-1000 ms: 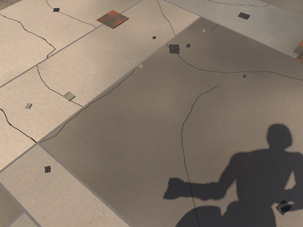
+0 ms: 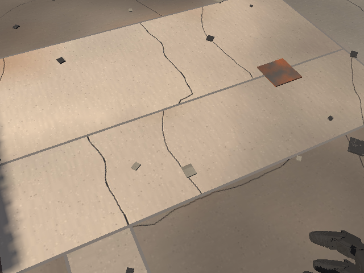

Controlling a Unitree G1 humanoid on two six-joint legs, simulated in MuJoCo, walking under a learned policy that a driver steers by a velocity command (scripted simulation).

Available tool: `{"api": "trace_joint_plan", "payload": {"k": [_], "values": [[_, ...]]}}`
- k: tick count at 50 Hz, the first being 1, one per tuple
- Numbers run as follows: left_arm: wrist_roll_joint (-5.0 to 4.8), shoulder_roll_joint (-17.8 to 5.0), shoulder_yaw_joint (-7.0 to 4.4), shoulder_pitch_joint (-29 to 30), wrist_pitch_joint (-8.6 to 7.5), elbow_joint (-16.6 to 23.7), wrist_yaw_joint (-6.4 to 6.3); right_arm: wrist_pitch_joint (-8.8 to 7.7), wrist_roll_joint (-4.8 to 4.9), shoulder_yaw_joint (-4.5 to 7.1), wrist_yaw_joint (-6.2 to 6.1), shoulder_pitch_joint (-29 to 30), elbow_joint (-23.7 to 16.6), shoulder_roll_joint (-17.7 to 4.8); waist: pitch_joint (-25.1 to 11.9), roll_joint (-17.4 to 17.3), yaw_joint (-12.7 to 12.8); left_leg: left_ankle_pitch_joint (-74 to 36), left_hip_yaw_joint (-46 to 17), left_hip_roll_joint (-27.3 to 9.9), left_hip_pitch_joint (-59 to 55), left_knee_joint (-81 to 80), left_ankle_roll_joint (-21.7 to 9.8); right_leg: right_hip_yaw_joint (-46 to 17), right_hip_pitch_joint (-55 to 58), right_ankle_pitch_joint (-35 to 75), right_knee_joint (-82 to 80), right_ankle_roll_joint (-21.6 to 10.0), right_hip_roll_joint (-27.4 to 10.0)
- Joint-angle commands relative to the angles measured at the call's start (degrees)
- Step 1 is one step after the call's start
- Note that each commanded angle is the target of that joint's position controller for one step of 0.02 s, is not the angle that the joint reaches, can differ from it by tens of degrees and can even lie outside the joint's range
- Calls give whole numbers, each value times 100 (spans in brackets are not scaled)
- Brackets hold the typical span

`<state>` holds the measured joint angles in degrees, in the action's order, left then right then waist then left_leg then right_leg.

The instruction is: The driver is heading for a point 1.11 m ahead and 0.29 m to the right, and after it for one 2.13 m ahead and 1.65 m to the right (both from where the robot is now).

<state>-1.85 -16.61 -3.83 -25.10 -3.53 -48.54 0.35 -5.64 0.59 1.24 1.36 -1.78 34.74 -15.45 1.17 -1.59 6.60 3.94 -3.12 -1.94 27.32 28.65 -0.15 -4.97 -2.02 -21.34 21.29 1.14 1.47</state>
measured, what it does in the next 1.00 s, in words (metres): walks ahead, turning right: left foot, then right foot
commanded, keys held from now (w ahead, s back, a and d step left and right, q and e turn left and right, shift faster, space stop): w+e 0.84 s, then w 0.04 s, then w+q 0.12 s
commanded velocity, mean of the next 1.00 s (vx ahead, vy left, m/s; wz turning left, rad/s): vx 0.50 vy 0.00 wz -0.50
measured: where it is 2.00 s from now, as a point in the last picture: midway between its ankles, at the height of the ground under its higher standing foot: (283, 173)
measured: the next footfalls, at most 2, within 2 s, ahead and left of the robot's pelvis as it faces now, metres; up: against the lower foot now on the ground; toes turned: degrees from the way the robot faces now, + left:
left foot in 0.02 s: +0.16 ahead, +0.13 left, +0.00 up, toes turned -2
right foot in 0.52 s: +0.40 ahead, -0.17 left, +0.00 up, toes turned -21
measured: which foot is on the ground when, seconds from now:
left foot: up 0.00-0.00, down 0.02-0.54, up 0.56-1.00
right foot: down 0.00-0.02, up 0.04-0.50, down 0.52-1.00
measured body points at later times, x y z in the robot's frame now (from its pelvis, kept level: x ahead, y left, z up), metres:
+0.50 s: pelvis +0.26 -0.03 -0.01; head +0.29 -0.05 +0.44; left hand +0.55 +0.12 -0.08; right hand +0.18 -0.32 -0.13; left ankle +0.12 +0.13 -0.73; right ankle +0.36 -0.17 -0.72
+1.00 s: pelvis +0.53 -0.13 +0.00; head +0.55 -0.15 +0.45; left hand +0.72 +0.11 -0.11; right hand +0.61 -0.45 -0.07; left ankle +0.71 -0.10 -0.73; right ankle +0.36 -0.16 -0.73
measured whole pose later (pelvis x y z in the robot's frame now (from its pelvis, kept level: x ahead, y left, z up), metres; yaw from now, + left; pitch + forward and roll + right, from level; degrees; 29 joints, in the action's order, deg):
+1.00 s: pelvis +0.53 -0.13 +0.00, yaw -32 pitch +2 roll -1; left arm -0.9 -17.4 -3.8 -21.1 -2.1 -43.0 -0.6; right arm -6.3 0.1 1.9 2.0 -3.3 38.6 -16.3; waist 0.5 -2.2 4.5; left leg 0.1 -1.5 -0.2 28.2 28.0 -0.2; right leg -10.1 -1.6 -23.9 24.4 -3.3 5.6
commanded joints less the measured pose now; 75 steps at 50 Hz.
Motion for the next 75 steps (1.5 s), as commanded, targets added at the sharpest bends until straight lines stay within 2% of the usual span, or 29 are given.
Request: {"api": "trace_joint_plan", "payload": {"k": [1, 2, 3, 4, 8, 21, 23, 25, 26, 27, 28, 29, 30, 31, 32, 36, 41, 46, 50, 51, 52, 53, 54, 56, 59, 66, 72, 74, 75], "values": [[190, -325, 32, 510, -70, 624, -19, -49, -116, 554, -150, -2058, 23, -1379, -1347, -193, -1470, 442, -1050, -1174, -3590, -130, -571, -325, -2037, 850, 2393, -447, -403], [30, 45, 140, -197, -145, 798, -41, 33, -200, 626, -109, -2333, 136, -1764, -1998, -1926, -1126, 1818, -3520, -2320, -4681, -899, -1332, 73, -3628, -1222, 4182, -215, 118], [-102, -554, -1, -54, -134, 670, -62, 30, -138, 512, -76, -2197, 139, -1225, -1534, -1273, -1219, 2695, -3837, -2169, -4288, -1243, -1333, -301, -4200, -1037, 4991, -189, -159], [-118, -788, -81, 390, -106, 747, -57, 23, -83, 417, -79, -1907, 132, -920, -886, -859, -1208, 2428, -2920, -1993, -3742, -1252, -1156, -259, -4407, -517, 5153, -220, -364], [-10, -483, -94, 736, 79, 831, -12, -56, -152, 320, -66, -1136, 245, -500, -165, -585, -748, 365, -976, -1341, -2247, -1748, -983, -126, -3684, 507, 4586, -126, -833], [47, -252, 38, 2550, 143, 1628, 330, 75, 47, 579, -196, -1638, 870, -1172, 448, -95, -1081, -1178, 1130, -1456, -2956, -1836, -779, 605, -3624, 1914, 1657, -367, -631], [65, -404, -38, 2465, 165, 1708, 355, 155, 88, 624, -217, -1623, 891, -1334, 240, -247, -906, -2833, 1331, -1469, -3206, -1234, -664, 907, -3167, 1361, 1540, -592, -335], [58, -756, -254, 1431, 210, 1506, 314, 253, 142, 649, -253, -1535, 863, -1456, -422, -328, -257, -4333, 1572, -1305, -3067, 353, -490, 1206, -1698, 1118, 1299, -904, 165], [44, -1117, -456, 427, 258, 1234, 222, 249, 112, 582, -282, -1569, 819, -1315, -930, -150, 224, -3683, 1658, -1082, -2155, 1766, -269, 942, -69, 1378, 1064, -1133, 240], [-1, -1697, -567, 111, 301, 1139, 93, 191, -174, 358, -259, -1871, 609, -578, -1281, 1253, -82, 986, 1599, -434, 0, 3794, 55, -1348, 1682, 1474, 954, -1711, -1128], [38, -1836, -515, 231, 177, 1411, 147, -22, -102, 238, -196, -1932, 348, -500, -2350, 1528, -265, 3243, 200, 461, 1397, 5133, 197, -4462, 2636, 86, -119, -2721, -2124], [59, -1330, -385, 294, 90, 1369, 193, -159, 132, 371, -133, -1188, 226, -1045, -1852, 726, 55, 2716, -299, 114, 2006, 5228, 113, -3936, 2345, -41, -505, -2340, -1996], [58, -1129, -323, 503, 29, 1322, 190, -237, 188, 347, -119, -964, 134, -1031, -1100, 623, -92, 2175, -199, -105, 2078, 4817, 3, -3097, 1561, 279, -528, -2122, -1771], [56, -968, -267, 904, 9, 1361, 177, -258, 55, 340, -173, -987, 237, -961, -698, 173, -390, 1772, -198, -354, 1718, 4324, 13, -2469, 693, 879, -509, -1899, -1496], [97, -795, -211, 1191, -1, 1431, 158, -223, -72, 382, -202, -1059, 276, -1017, -505, 256, -596, 1525, -219, -484, 1312, 3907, 62, -2043, 63, 1541, -569, -1812, -1297], [131, -832, -210, 1219, -42, 1379, 38, -7, -171, 342, -189, -1074, 271, -777, -338, 350, -787, 1013, -52, -456, 788, 3110, 348, -1351, -941, 2731, -830, -1856, -995], [62, -955, -241, 799, 33, 1152, -101, -27, -129, 201, -126, 49, 0, -468, -94, 555, -370, -695, 22, -58, 464, 976, 471, -961, -1259, 2095, -728, -1445, -577], [60, -861, -195, 373, 62, 872, -126, -140, -26, 232, 54, 378, -51, -646, -43, 717, -187, -934, -51, -1, 241, 117, 231, -1353, -552, 1638, -340, -1325, -1014], [112, -853, -183, 458, 110, 778, -100, -159, -47, 370, 36, -387, 120, -902, -235, 825, -620, -60, 338, 220, -623, -252, -344, -1177, 51, 3657, 617, -1084, -1039], [172, -697, -106, 451, 114, 824, -102, -174, -90, 447, 20, -1144, 264, -1108, -931, 595, -944, -379, -52, -139, -1850, -58, -669, -840, -259, 3859, 1771, -924, -761], [166, -439, -5, -133, 54, 908, -106, -168, -163, 571, 33, -1856, 349, -1609, -1897, -575, -928, -111, -2057, -1233, -3980, -57, -1548, -319, -1960, 2356, 3753, -487, -41], [145, -429, 39, -249, -20, 905, -100, -109, 12, 563, 114, -2186, 557, -1442, -1993, -1636, -972, 1314, -4096, -1830, -4661, -1064, -2024, -146, -3405, -854, 4985, -207, 408], [78, -867, -48, 333, -86, 1020, -73, -85, 128, 432, 127, -1948, 496, -1055, -1190, -912, -1063, 2252, -4069, -1744, -4195, -1294, -1765, -405, -4075, -757, 5326, -268, 35], [129, -789, -28, 1268, -201, 1248, -35, 9, -11, 354, 95, -1472, 378, -857, -116, -29, -984, 1458, -2844, -1263, -2833, -1467, -1515, -155, -4137, -58, 4845, -289, -317], [286, -595, -35, 1167, -239, 1249, -29, 35, -41, 308, 22, -1346, 330, -744, -192, -307, -688, 174, -2107, -769, -2259, -1648, -1423, -57, -3488, 408, 3786, -131, -529], [235, -261, 103, 2303, -248, 1457, -3, 165, 74, 427, -200, -1822, 553, -1068, -75, -337, -1004, -334, -1423, -425, -1527, -1633, -1241, 118, -2812, 2105, 1432, 252, -192], [130, -518, -8, 2766, -374, 1572, 82, 319, 118, 454, -266, -2134, 662, -1049, -63, -480, -1008, 55, -2123, -598, -1918, -1053, -1041, -59, -2146, 1964, 551, 87, 4], [131, -687, -120, 2150, -410, 1410, 41, 352, 108, 436, -263, -1974, 608, -942, -267, -547, -627, -245, -2133, -431, -1824, -513, -857, 40, -1206, 1845, 164, -165, -62], [236, -901, -206, 1548, -422, 1339, -15, 345, 58, 363, -246, -1844, 509, -730, -756, -398, -303, -428, -1832, -109, -1480, 513, -633, -286, -128, 1941, 222, -443, -547]]}}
